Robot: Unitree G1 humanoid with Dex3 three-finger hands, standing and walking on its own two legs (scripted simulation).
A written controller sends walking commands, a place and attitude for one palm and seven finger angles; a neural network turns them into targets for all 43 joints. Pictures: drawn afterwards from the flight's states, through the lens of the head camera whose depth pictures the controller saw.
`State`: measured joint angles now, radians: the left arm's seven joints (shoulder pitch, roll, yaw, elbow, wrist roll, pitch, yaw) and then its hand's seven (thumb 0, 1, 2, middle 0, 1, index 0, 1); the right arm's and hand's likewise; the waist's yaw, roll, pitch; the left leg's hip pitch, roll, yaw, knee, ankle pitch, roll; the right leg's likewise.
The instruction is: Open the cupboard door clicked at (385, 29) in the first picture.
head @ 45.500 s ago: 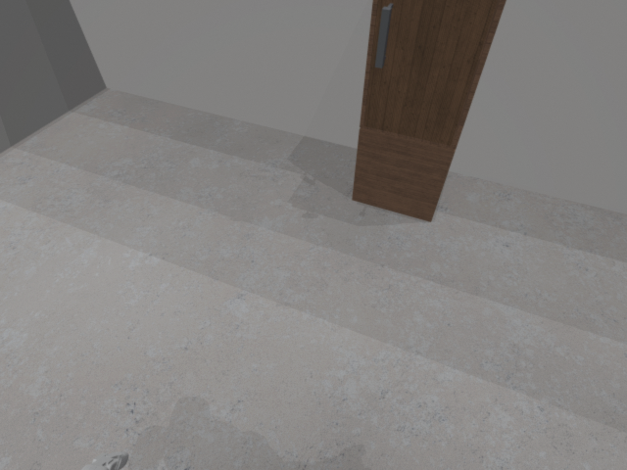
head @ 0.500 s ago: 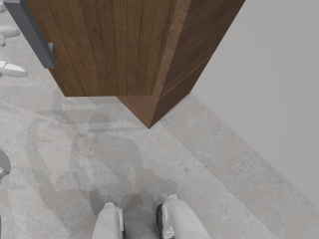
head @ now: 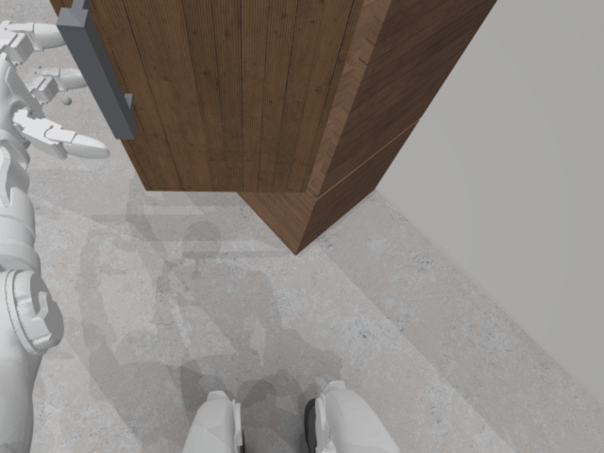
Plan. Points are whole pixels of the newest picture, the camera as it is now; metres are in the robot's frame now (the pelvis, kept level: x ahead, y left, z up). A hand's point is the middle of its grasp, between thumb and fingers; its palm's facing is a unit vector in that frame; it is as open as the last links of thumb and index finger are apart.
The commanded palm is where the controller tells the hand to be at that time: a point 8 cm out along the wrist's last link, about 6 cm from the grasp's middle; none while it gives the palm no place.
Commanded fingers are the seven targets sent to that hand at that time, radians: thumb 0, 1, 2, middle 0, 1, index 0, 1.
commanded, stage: slide the fingers in behind the handle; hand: left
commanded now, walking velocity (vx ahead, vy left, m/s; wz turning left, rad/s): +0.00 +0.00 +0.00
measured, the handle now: (107, 70) +0.56 +0.21 +0.08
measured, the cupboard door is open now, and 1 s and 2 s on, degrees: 51 50 51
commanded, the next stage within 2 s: close the thumb around the handle in 1.04 s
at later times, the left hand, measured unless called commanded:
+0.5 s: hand (117, 98) +0.52 +0.19 +0.08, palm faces +0.01 -1.00 +0.01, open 14.1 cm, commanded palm +0.50 +0.23 +0.08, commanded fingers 0.00 -0.50 0.30 -0.30 -1.20 -0.30 -1.20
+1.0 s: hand (123, 100) +0.52 +0.19 +0.08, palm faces +0.00 -1.00 -0.01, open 14.0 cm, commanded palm +0.50 +0.23 +0.08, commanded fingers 0.00 -0.50 0.30 -0.30 -1.20 -0.30 -1.20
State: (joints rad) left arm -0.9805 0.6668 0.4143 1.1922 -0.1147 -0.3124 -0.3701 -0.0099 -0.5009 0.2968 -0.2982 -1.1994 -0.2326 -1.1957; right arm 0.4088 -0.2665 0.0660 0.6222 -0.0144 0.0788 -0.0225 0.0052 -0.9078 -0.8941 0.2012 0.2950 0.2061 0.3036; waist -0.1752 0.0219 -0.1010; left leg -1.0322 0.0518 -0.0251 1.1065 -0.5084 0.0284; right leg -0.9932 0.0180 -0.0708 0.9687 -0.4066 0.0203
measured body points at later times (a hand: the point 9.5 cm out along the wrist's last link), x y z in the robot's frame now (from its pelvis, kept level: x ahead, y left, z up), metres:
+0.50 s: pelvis +0.00 -0.01 +0.00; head +0.14 +0.02 +0.43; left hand +0.52 +0.25 +0.08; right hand +0.02 -0.27 -0.10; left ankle +0.00 +0.09 -0.66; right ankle +0.02 -0.14 -0.66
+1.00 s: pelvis +0.00 -0.02 +0.00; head +0.14 +0.01 +0.43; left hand +0.51 +0.24 +0.08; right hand -0.01 -0.28 -0.10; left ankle +0.00 +0.09 -0.66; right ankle +0.02 -0.14 -0.66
